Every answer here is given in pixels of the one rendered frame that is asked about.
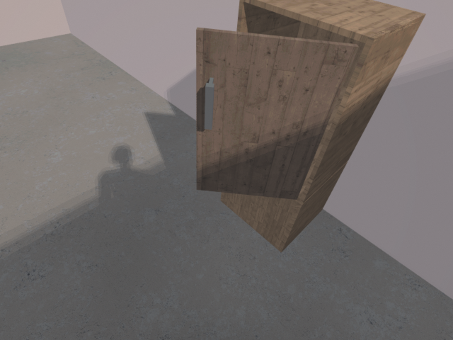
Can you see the handle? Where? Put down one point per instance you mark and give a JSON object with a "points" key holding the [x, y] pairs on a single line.
{"points": [[209, 100]]}

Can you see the cupboard door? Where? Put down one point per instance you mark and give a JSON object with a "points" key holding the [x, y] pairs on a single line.
{"points": [[273, 98]]}

